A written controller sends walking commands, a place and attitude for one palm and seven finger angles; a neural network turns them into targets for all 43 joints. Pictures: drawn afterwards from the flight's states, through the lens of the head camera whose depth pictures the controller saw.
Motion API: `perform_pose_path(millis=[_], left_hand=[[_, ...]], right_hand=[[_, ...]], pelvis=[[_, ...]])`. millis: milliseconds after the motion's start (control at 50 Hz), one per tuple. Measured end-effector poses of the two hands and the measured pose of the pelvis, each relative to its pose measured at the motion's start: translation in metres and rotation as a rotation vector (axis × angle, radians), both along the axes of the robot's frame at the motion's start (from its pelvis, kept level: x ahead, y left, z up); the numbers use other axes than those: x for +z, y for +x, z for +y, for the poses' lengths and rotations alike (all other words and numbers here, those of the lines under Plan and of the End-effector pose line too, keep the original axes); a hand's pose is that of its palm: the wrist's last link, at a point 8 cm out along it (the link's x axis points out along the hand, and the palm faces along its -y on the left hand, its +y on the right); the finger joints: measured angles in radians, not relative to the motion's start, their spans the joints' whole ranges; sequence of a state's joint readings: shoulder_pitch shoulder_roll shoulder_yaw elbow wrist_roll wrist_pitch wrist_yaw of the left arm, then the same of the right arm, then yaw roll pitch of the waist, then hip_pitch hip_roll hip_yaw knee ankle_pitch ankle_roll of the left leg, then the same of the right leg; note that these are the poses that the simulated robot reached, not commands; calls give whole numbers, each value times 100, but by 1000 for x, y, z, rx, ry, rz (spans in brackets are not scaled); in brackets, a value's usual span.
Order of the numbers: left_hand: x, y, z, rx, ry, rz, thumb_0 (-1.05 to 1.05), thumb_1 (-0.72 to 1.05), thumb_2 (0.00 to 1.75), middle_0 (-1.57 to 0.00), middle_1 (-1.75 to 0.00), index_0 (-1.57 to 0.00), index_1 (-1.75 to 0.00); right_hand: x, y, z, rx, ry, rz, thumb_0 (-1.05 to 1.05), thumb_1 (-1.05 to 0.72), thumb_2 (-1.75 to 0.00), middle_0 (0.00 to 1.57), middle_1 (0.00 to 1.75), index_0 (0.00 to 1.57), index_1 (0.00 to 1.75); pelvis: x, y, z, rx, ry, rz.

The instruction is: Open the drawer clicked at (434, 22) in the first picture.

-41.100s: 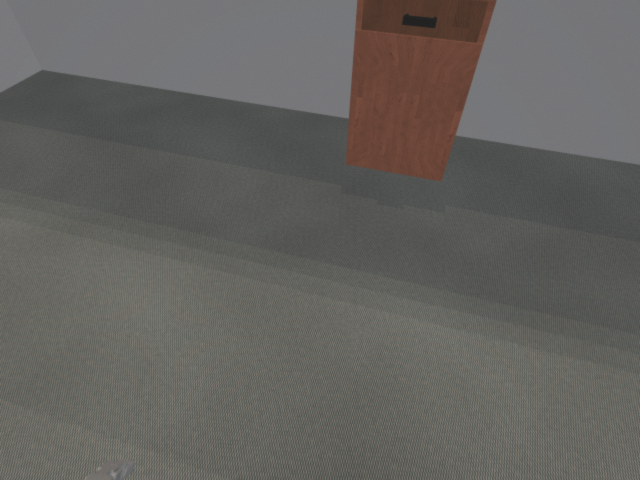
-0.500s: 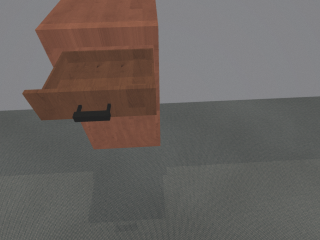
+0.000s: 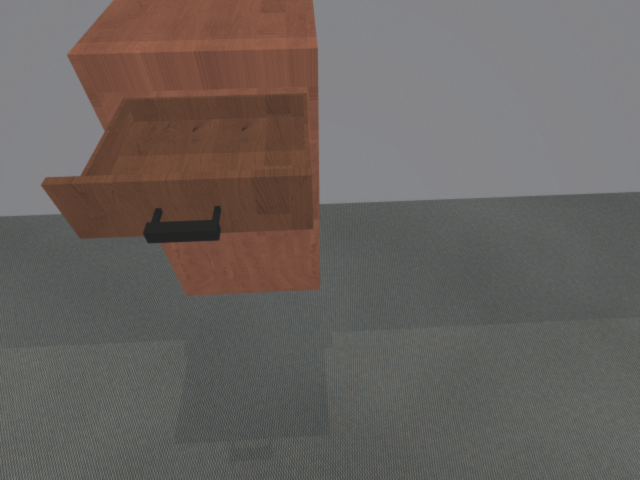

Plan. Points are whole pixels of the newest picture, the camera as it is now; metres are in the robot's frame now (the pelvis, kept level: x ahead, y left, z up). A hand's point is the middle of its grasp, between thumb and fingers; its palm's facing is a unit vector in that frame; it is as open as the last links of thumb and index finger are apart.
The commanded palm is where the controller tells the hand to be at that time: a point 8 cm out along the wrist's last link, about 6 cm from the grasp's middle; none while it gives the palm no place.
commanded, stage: look to check the result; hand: left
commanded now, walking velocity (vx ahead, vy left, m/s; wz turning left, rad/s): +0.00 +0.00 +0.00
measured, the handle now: (185, 221) +0.53 +0.27 -0.03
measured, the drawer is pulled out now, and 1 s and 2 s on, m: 0.30 0.30 0.30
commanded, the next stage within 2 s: stand and wait in 0.12 s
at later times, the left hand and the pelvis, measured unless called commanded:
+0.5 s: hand out of the picture +0.04 +0.19 -0.17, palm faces +0.01 -0.97 -0.25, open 7.4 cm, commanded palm none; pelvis +0.01 +0.00 +0.00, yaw +0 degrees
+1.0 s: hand out of the picture +0.08 +0.22 -0.16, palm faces +0.00 -0.95 -0.30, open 7.4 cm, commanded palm none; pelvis +0.02 +0.00 +0.00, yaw +0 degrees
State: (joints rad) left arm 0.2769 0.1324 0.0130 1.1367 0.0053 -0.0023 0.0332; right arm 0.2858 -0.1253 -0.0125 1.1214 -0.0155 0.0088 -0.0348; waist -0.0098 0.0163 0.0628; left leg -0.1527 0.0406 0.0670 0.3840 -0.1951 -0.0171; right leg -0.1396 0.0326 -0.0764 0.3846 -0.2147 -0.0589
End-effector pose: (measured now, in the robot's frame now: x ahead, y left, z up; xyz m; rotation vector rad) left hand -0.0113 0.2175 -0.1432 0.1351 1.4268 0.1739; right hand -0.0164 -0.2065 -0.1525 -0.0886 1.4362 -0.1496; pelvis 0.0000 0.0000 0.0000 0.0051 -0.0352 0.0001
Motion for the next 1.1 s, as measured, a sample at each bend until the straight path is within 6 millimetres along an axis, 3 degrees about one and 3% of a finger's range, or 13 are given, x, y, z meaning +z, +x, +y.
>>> perform_pose_path(millis=[560,1100], left_hand=[[9,48,26,-48,60,-79,1,91,90,-20,-29,-20,-30],[21,92,48,-81,115,-155,1,91,90,-20,-29,-20,-30]], right_hand=[[6,31,-35,26,-67,-41,0,-90,-90,20,30,20,30],[17,82,-66,69,-126,-128,1,-90,-90,21,30,20,30]], pelvis=[[2,7,-2,-2,1,6],[3,19,-5,0,2,10]])
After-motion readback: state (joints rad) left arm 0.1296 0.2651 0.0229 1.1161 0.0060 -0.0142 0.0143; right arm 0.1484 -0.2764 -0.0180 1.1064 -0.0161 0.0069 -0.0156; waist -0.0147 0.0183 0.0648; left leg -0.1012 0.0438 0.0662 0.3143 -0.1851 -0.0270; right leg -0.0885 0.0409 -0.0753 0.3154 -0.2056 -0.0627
